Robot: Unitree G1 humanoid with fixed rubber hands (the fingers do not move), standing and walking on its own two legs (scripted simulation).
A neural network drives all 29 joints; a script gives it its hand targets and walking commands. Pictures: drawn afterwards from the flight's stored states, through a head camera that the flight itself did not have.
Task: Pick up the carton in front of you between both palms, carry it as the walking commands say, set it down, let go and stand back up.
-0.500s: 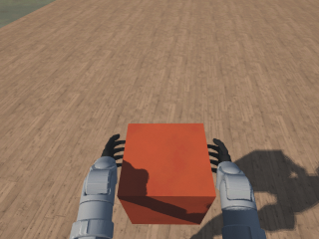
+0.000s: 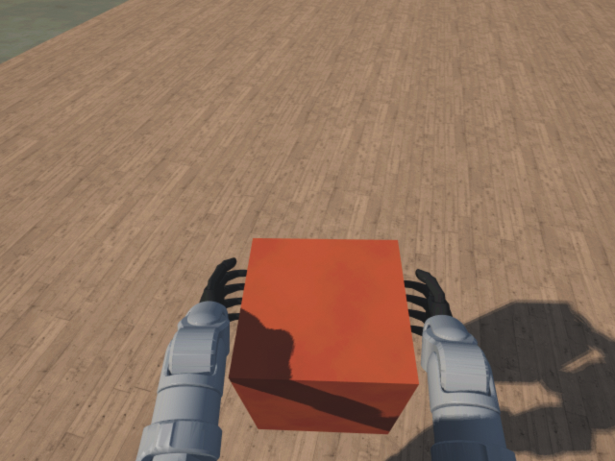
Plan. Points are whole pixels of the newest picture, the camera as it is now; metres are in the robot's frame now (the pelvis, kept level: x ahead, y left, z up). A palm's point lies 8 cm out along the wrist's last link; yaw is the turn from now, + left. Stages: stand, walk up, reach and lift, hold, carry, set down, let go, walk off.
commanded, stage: hold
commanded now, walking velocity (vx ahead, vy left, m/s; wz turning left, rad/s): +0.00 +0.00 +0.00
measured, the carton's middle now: (323, 340) +0.30 -0.01 -0.05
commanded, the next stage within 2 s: set down in 0.02 s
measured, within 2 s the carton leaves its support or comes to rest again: neither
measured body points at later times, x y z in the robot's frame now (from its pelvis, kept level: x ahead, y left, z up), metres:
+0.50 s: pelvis -0.04 -0.06 -0.04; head +0.09 -0.05 +0.40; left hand +0.33 +0.14 -0.07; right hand +0.35 -0.16 -0.08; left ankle -0.02 +0.09 -0.74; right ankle +0.06 -0.15 -0.74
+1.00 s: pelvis -0.05 -0.04 -0.16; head +0.18 -0.04 +0.22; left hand +0.38 +0.13 -0.24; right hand +0.39 -0.17 -0.25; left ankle -0.02 +0.09 -0.74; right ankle +0.06 -0.15 -0.74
